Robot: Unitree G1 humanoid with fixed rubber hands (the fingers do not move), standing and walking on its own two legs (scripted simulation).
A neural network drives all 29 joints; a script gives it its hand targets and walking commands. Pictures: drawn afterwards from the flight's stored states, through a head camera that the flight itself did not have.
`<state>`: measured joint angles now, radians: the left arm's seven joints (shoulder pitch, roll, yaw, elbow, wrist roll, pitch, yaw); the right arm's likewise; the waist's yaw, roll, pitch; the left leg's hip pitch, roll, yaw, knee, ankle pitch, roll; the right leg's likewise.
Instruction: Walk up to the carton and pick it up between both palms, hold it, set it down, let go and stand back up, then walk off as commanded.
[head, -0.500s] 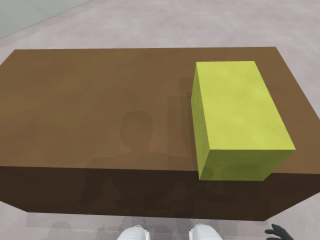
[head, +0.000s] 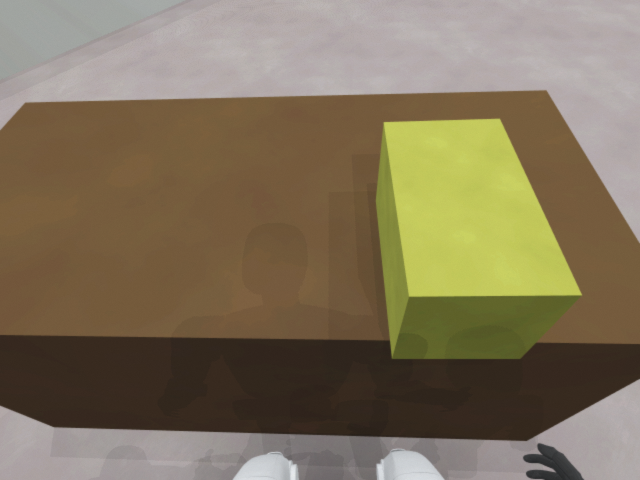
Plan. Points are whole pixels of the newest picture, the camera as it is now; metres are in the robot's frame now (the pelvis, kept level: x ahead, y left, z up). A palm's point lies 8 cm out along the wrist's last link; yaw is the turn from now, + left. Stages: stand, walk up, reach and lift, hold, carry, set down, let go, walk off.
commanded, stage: walk up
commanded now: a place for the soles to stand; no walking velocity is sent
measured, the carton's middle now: (448, 233) +0.44 -0.18 +0.02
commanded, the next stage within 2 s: none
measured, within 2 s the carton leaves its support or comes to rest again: neither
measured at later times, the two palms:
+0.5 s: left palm out of the picture +0.03 +0.33 -0.10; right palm out of the picture +0.09 -0.29 -0.10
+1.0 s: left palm out of the picture +0.04 +0.33 -0.09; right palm out of the picture +0.09 -0.28 -0.11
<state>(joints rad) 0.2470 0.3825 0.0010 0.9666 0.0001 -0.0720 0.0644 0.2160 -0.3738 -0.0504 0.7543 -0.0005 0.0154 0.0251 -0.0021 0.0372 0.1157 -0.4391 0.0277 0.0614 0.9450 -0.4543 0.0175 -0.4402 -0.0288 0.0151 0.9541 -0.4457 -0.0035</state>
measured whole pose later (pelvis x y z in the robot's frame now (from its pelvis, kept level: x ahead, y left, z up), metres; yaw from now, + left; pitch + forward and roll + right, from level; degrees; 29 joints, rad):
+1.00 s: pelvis -0.01 +0.01 +0.00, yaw +0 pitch -2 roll +0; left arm 0.26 0.39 0.00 0.97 0.00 -0.07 0.06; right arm 0.21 -0.38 -0.05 0.75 0.00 0.03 0.03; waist 0.00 0.04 0.12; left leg -0.44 0.02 0.06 0.99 -0.53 0.02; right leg -0.45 -0.03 0.03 0.95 -0.46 0.02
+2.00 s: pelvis -0.01 +0.02 +0.00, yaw -1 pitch -4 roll +1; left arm 0.27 0.39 0.00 0.97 0.00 -0.08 0.07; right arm 0.23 -0.42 -0.05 0.75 0.00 0.04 0.03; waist 0.00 0.07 0.11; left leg -0.46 0.03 0.05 1.07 -0.57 0.02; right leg -0.43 -0.01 0.02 0.95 -0.46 -0.01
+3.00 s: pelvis +0.00 +0.11 +0.00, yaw +0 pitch -3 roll -1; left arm 0.27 0.39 0.00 0.94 0.00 -0.06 0.06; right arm 0.27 -0.40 -0.05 0.75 0.00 0.01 0.02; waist 0.00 0.06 0.10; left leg -0.44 0.02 0.05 0.94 -0.44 0.03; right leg -0.46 -0.02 0.05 1.01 -0.48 0.01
